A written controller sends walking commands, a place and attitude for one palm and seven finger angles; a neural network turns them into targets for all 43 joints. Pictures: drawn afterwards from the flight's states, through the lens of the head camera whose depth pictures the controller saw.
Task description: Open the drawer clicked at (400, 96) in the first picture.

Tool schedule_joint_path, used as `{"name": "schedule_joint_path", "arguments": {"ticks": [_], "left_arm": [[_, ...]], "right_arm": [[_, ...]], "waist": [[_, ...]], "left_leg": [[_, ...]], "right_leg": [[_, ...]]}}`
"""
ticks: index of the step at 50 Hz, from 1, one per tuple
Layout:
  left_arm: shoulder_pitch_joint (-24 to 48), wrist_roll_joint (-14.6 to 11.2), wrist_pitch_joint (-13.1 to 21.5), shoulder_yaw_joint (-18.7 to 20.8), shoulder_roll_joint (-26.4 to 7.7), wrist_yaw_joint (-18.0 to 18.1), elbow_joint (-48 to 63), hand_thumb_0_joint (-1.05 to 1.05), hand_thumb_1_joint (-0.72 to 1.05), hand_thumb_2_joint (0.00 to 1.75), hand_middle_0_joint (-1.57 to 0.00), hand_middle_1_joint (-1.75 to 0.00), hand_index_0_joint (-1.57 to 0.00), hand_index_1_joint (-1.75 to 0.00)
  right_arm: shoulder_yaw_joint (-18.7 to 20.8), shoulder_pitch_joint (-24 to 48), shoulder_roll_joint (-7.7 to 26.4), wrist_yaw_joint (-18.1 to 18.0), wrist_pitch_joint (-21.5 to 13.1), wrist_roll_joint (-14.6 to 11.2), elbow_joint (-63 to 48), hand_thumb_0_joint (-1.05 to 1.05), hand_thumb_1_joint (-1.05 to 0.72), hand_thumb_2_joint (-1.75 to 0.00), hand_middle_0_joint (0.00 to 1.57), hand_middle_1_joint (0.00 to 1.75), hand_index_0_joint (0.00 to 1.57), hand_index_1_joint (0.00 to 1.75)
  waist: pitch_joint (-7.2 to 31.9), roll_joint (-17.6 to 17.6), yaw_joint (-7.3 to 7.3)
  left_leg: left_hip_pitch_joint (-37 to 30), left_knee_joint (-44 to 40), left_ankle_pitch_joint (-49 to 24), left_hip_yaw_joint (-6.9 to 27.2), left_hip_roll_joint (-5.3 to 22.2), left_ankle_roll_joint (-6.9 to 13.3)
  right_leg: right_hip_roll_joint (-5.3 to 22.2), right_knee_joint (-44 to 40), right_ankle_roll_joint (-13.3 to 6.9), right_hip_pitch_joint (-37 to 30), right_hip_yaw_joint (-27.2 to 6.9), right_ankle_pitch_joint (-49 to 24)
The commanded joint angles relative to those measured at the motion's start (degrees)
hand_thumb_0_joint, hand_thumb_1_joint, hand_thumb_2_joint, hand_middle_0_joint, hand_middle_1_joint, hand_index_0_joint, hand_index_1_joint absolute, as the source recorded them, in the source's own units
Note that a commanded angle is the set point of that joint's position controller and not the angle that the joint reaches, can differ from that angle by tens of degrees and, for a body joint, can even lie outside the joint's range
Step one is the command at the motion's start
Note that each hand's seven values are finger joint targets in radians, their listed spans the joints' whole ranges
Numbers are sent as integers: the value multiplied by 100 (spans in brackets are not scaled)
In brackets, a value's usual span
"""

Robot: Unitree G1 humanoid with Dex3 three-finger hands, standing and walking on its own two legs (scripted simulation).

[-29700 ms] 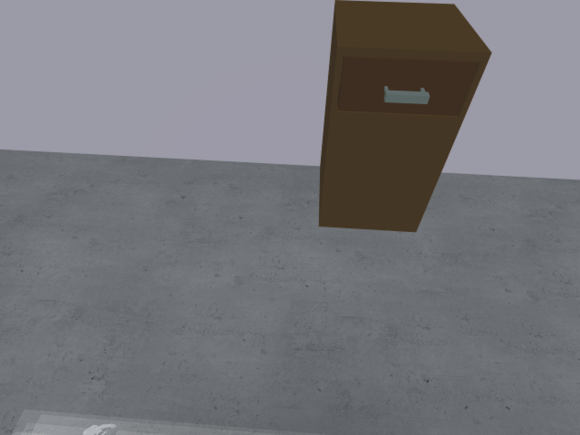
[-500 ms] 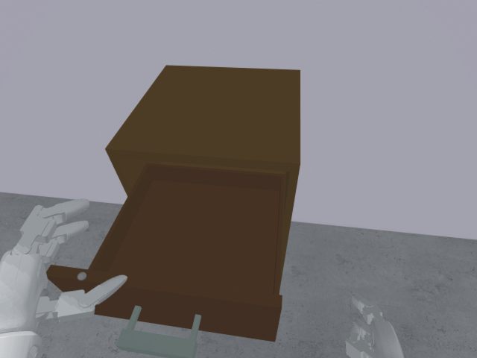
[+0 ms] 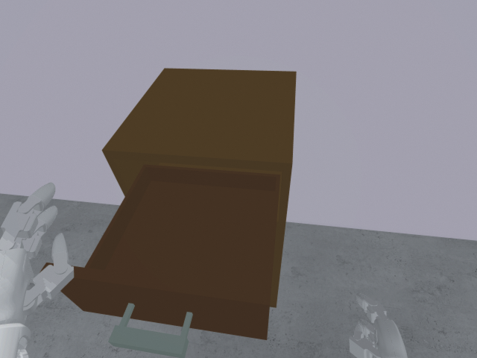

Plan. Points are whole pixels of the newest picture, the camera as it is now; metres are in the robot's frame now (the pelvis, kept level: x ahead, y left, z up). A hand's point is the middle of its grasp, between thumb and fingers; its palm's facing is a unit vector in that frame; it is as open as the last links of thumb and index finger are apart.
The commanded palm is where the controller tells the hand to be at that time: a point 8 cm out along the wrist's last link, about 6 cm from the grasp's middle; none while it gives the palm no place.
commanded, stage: step back with the hand held close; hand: left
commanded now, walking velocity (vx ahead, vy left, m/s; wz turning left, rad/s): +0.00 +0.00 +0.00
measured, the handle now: (154, 327) +0.19 +0.19 -0.07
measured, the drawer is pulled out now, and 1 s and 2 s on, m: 0.30 0.30 0.30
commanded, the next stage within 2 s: stop stepping back and stand still in 1.52 s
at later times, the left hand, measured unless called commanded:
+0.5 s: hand (54, 282) +0.16 +0.25 +0.15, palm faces +0.28 -0.80 -0.53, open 7.4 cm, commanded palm +0.10 +0.29 +0.17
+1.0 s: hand (8, 318) +0.12 +0.27 +0.15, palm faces +0.36 -0.80 -0.47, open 7.4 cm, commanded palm +0.05 +0.31 +0.17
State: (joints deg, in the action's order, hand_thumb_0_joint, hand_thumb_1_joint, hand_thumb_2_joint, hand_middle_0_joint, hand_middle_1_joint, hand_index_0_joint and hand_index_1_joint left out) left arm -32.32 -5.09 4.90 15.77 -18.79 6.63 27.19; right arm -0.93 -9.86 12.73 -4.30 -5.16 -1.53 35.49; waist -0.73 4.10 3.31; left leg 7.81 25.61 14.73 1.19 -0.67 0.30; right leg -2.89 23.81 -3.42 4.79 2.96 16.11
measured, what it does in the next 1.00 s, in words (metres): shifts its weight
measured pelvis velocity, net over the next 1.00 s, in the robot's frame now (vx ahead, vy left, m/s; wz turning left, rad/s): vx -0.08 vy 0.03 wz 0.00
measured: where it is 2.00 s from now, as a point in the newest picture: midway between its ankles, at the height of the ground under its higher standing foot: outside the picture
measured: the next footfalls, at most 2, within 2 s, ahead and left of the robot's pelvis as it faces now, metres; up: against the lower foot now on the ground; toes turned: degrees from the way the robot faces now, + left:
right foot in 1.10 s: -0.09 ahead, -0.10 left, +0.00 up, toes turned +0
left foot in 1.56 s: -0.17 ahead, +0.14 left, +0.00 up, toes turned +4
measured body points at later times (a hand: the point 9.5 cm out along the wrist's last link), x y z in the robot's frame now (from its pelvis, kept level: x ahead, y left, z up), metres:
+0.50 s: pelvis -0.03 +0.01 +0.00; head +0.00 +0.00 +0.44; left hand +0.14 +0.29 +0.18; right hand +0.15 -0.24 -0.09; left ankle -0.01 +0.12 -0.74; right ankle -0.03 -0.08 -0.74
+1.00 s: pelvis -0.08 +0.03 -0.01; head -0.05 +0.05 +0.43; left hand +0.09 +0.31 +0.18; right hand +0.10 -0.21 -0.09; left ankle -0.01 +0.12 -0.74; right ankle -0.04 -0.08 -0.74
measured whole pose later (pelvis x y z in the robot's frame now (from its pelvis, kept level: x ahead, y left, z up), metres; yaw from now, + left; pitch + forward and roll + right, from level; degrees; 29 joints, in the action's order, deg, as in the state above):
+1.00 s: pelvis -0.08 +0.03 -0.01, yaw +0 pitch +2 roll -2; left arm -37.0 -2.5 12.2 23.0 -23.9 9.7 36.1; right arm 0.0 -11.2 11.3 -3.7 -3.5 -0.8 32.2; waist -1.4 -0.8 -0.3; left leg 25.1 33.6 10.8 0.4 -1.2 2.4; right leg -1.9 33.7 -0.5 22.0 2.7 14.6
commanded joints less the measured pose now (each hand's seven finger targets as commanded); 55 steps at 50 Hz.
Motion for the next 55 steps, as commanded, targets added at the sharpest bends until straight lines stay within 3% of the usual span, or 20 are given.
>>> {"name": "schedule_joint_path", "arguments": {"ticks": [1,2,5,6,8,9,10,12,15,19,26,31,34,38,41,44,47,50,52,55], "left_arm": [[327,24,417,728,-1007,127,1213,0,90,90,-20,-30,-20,-30],[253,18,423,731,-973,119,1125,0,90,90,-20,-30,-20,-30],[343,19,431,787,-1044,110,1185,0,90,90,-20,-30,-20,-30],[1158,76,689,1676,-1931,160,1834,0,90,90,-20,-30,-20,-30],[202,145,715,1070,-1111,62,911,0,90,90,-20,-30,-20,-30],[23,155,735,908,-972,34,958,0,90,90,-20,-30,-20,-30],[6,154,798,977,-1059,30,1253,0,90,90,-20,-30,-20,-30],[-385,160,797,991,-1009,60,1191,0,90,90,-20,-30,-20,-30],[-490,168,822,1225,-1316,136,1613,0,90,90,-20,-30,-20,-30],[-707,148,818,1329,-1354,207,1730,0,90,90,-20,-30,-20,-30],[-783,134,858,1321,-1346,272,1913,0,90,90,-20,-30,-20,-30],[-688,157,918,1276,-1297,310,1949,0,90,90,-20,-30,-20,-30],[-602,181,970,1302,-1309,337,1966,0,90,90,-20,-30,-20,-30],[-414,191,1017,1181,-1265,378,1984,0,90,90,-20,-30,-20,-30],[-389,192,1057,1207,-1313,431,2084,0,90,90,-20,-30,-20,-30],[-441,209,1094,1301,-1369,450,2112,0,90,90,-20,-30,-20,-30],[-446,286,1136,1382,-1335,435,2171,0,90,90,-20,-30,-20,-30],[-409,300,1177,1476,-1400,381,2233,0,90,90,-20,-30,-20,-30],[-611,236,1197,1407,-1274,314,2175,0,90,90,-20,-30,-20,-30],[-708,174,1251,1421,-1300,214,2211,0,90,90,-20,-30,-20,-30]], "right_arm": [[184,825,507,-68,-313,5,-968,0,-90,-90,20,30,20,30],[186,822,506,-61,-307,1,-967,0,-90,-90,20,30,20,30],[210,872,528,-66,-291,-5,-964,0,-90,-90,20,30,20,30],[274,606,694,-16,-164,-19,-1143,0,-90,-90,20,30,20,30],[284,604,548,43,0,-14,-1045,0,-90,-90,20,30,20,30],[298,607,582,70,70,-21,-1112,0,-90,-90,20,30,20,30],[327,684,631,76,82,-7,-1181,0,-90,-90,20,30,20,30],[372,651,619,90,194,-30,-1217,0,-90,-90,20,30,20,30],[434,712,662,69,294,-44,-1303,0,-90,-90,20,30,20,30],[462,679,588,31,373,-70,-1383,0,-90,-90,20,30,20,30],[446,636,601,-21,278,-44,-1400,0,-90,-90,20,30,20,30],[416,570,614,-17,149,-23,-1377,0,-90,-90,20,30,20,30],[411,515,623,-4,87,-16,-1376,0,-90,-90,20,30,20,30],[396,425,639,0,24,11,-1330,0,-90,-90,20,30,20,30],[382,366,633,-13,-16,50,-1249,0,-90,-90,20,30,20,30],[366,458,621,-18,-63,50,-1271,0,-90,-90,20,30,20,30],[356,543,660,-33,-134,61,-1320,0,-90,-90,20,30,20,30],[421,466,638,-13,-232,120,-1267,0,-90,-90,20,30,20,30],[433,352,591,38,-279,163,-1160,0,-90,-90,20,30,20,30],[459,287,636,93,-311,207,-959,0,-90,-90,20,30,20,30]], "waist": [[386,-64,-33],[378,-245,-16],[369,-189,-21],[-210,-270,-238],[48,-844,-295],[224,-790,-310],[412,-483,-296],[720,-415,-295],[972,-299,-312],[1014,-353,-320],[938,-10,-317],[784,50,-344],[685,-126,-352],[399,-378,-421],[440,-327,-451],[476,-120,-420],[546,662,-362],[758,735,-329],[793,482,-314],[1105,498,-311]], "left_leg": [[-356,-182,-1268,-51,193,163],[-343,-185,-1298,-49,200,167],[-374,-154,-1328,-81,183,179],[103,129,-942,153,252,278],[66,416,-903,131,240,250],[88,432,-1002,111,253,257],[12,353,-1189,77,261,255],[50,292,-1673,99,383,275],[134,274,-2134,208,511,262],[486,232,-2198,443,641,262],[1166,-131,-1344,727,824,344],[1774,-313,-231,807,884,397],[2098,-282,471,836,830,407],[1855,144,1129,722,582,314],[1488,373,952,685,515,253],[1720,-58,915,857,722,325],[2802,-1029,1166,1385,1311,560],[2686,-975,272,1425,1548,657],[2066,-728,-782,1406,1580,694],[914,-242,-2696,1212,1575,669]], "right_leg": [[492,-484,232,309,-215,-1432],[491,-467,247,297,-193,-1481],[483,-542,252,341,-250,-1557],[882,-842,284,899,-1046,-1946],[1137,-719,283,828,-979,-2333],[1173,-574,312,720,-884,-2493],[1156,-462,326,699,-892,-2675],[1089,-180,397,461,-707,-2721],[1052,53,322,411,-671,-2668],[979,228,268,379,-587,-2218],[796,458,285,419,-558,-1218],[760,567,280,446,-652,-592],[799,467,256,473,-800,-247],[1024,-211,104,1290,-1153,790],[1154,-372,3,1641,-1168,902],[908,-57,150,1343,-926,666],[370,1237,345,220,-415,36],[286,1833,362,217,-423,219],[240,1665,364,627,-381,598],[224,987,383,951,-306,423]]}}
